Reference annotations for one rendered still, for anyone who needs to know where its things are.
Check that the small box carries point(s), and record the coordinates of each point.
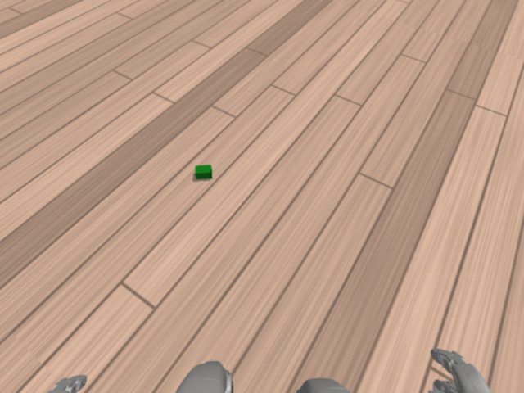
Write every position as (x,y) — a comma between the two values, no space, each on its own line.
(203,171)

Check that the right robot hand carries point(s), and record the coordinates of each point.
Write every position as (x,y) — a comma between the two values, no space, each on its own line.
(466,377)

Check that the left robot hand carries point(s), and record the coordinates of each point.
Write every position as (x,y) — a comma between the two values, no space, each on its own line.
(71,385)

